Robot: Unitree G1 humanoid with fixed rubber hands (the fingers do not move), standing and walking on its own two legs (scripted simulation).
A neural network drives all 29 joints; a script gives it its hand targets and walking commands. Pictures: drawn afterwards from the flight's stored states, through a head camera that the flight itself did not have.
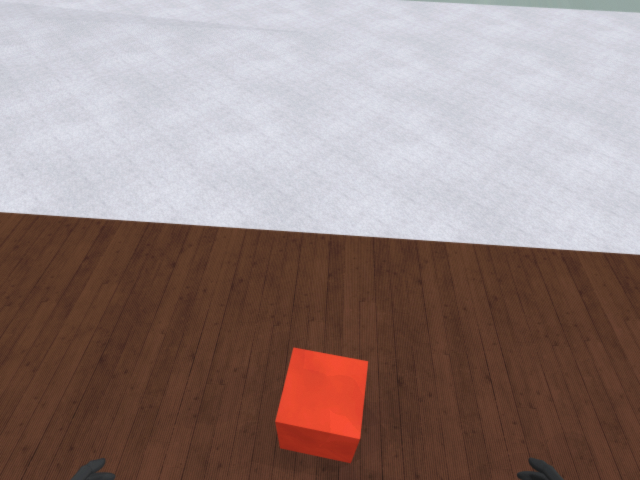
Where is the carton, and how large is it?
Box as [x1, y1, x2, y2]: [275, 347, 367, 462]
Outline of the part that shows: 293,347 275,420 279,445 281,448 350,462 360,435 367,361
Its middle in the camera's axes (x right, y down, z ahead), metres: +0.01 +0.46 +1.10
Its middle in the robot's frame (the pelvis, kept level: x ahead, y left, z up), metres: +0.43 -0.02 -0.66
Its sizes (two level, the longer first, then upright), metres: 0.210 0.200 0.250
